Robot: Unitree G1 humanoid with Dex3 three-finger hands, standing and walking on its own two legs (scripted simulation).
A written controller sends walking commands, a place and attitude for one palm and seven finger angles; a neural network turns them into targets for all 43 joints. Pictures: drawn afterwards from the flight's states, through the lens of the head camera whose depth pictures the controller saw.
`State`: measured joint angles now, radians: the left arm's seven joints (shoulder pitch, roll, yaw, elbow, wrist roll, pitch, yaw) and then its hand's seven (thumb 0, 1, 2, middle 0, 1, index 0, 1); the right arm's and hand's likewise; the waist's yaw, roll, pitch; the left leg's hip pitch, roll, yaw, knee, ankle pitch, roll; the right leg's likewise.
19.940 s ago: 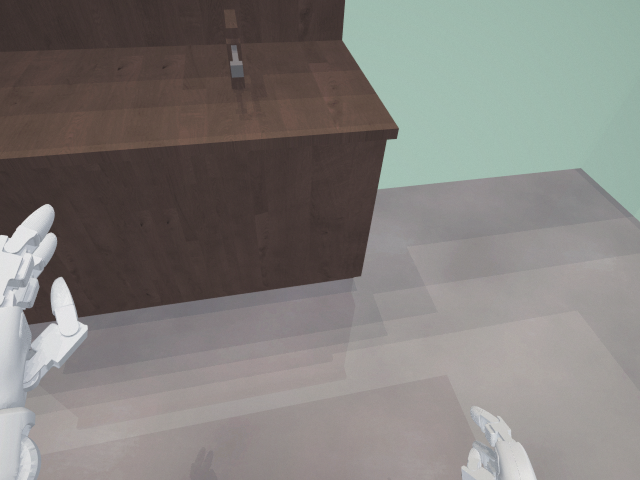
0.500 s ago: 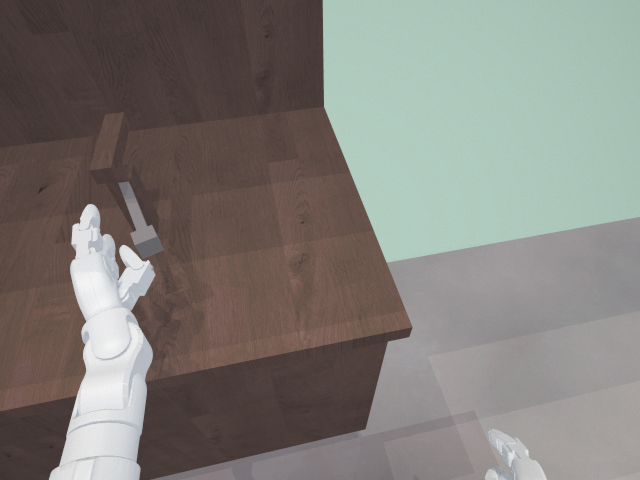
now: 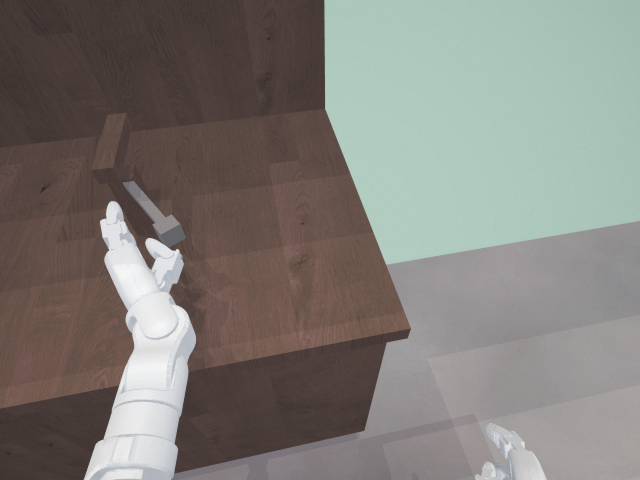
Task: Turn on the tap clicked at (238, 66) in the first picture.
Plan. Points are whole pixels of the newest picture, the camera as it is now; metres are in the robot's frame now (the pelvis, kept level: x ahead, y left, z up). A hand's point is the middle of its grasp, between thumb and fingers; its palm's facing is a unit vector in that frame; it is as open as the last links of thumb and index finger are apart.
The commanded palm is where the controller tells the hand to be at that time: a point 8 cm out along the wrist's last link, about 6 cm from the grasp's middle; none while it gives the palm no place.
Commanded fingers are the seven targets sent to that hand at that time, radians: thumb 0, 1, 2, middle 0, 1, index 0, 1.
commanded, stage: push the lever round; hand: left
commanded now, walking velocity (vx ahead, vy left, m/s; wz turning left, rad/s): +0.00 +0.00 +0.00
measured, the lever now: (169, 231) +0.40 +0.23 +0.09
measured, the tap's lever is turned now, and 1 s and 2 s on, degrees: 30 55 86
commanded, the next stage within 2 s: lift the hand up off the lever in 1.64 s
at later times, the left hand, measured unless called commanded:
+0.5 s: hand (207, 236) +0.40 +0.19 +0.08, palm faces +0.70 -0.71 -0.09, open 7.7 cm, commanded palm +0.35 +0.21 +0.09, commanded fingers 0.00 0.90 0.90 -0.15 -0.15 -0.15 -0.15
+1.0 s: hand (225, 227) +0.42 +0.17 +0.08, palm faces +0.76 -0.64 -0.13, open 7.7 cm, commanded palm +0.37 +0.18 +0.09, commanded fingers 0.00 0.90 0.90 -0.15 -0.15 -0.15 -0.15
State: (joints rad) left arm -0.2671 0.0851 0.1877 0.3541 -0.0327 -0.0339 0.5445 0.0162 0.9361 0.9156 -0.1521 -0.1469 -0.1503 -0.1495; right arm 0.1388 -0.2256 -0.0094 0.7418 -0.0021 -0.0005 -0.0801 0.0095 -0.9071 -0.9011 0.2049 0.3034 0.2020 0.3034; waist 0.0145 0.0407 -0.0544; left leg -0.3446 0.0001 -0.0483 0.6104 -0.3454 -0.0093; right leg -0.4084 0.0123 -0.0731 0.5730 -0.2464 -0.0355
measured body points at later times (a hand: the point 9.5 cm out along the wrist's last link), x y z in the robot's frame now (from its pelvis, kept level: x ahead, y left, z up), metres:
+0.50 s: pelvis +0.01 +0.00 +0.00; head +0.04 +0.00 +0.45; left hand +0.36 +0.22 +0.09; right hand +0.16 -0.23 -0.12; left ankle -0.02 +0.13 -0.73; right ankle +0.03 -0.10 -0.73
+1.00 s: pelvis +0.01 +0.00 +0.00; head +0.04 -0.01 +0.45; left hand +0.37 +0.20 +0.09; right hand +0.16 -0.23 -0.13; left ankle -0.02 +0.13 -0.73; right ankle +0.03 -0.10 -0.73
